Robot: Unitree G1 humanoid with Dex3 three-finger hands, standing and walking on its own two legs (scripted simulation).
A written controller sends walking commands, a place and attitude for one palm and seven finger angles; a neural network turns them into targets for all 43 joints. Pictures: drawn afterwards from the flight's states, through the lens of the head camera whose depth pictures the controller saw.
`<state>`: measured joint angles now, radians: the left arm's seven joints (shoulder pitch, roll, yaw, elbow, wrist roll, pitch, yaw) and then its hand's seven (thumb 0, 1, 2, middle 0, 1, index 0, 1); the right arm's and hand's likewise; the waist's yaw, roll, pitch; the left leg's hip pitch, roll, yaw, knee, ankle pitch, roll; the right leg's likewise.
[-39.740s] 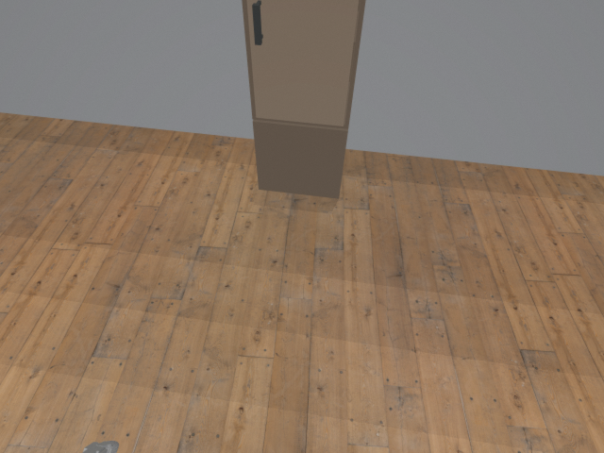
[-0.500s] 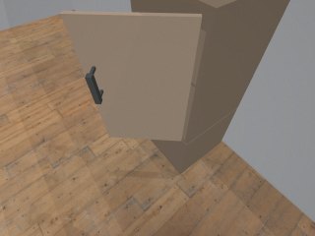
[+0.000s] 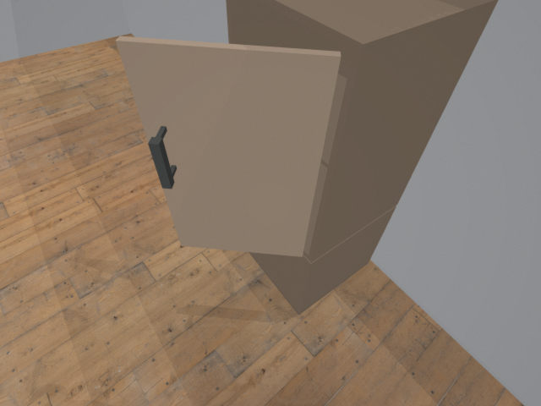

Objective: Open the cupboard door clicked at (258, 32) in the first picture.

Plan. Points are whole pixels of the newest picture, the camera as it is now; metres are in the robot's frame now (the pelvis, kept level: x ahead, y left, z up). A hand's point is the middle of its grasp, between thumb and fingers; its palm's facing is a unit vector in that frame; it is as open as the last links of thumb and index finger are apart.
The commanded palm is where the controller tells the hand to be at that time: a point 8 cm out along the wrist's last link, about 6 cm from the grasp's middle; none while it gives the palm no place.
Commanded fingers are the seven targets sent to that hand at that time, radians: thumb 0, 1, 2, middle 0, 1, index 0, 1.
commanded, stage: come to a stop and stand still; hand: left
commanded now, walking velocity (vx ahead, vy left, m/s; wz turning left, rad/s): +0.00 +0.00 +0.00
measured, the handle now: (165, 157) +0.55 +0.26 +0.02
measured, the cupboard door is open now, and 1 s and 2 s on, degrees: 49 49 49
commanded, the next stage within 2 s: look again from close up in 0.64 s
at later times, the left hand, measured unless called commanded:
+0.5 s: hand out of the picture -0.04 +0.15 -0.18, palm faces +0.06 -0.99 -0.15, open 7.4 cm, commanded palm none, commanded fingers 0.00 0.90 0.90 -0.20 -0.30 -0.20 -0.30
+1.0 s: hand out of the picture -0.04 +0.18 -0.18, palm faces +0.04 -0.98 -0.20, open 7.4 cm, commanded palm none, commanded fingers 0.00 0.90 0.90 -0.20 -0.30 -0.20 -0.30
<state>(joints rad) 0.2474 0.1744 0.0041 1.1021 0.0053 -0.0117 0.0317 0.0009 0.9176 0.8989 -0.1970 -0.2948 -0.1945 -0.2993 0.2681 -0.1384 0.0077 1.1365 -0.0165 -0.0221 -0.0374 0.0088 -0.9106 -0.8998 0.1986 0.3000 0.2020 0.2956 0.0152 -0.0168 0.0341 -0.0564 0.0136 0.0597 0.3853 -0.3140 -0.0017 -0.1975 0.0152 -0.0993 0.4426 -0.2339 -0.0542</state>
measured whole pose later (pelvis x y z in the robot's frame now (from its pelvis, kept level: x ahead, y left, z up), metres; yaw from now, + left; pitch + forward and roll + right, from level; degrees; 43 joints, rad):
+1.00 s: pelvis -0.05 +0.01 -0.01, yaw +0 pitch -2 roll +0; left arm 0.30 0.14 -0.01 1.11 0.01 -0.01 0.04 0.01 0.92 0.90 -0.20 -0.29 -0.20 -0.30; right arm 0.33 -0.13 0.00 1.06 -0.02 -0.01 -0.03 0.02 -0.92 -0.90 0.20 0.30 0.20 0.30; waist 0.00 0.01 0.00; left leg -0.16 -0.01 0.06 0.51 -0.31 0.02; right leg -0.28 -0.02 -0.10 0.51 -0.20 -0.04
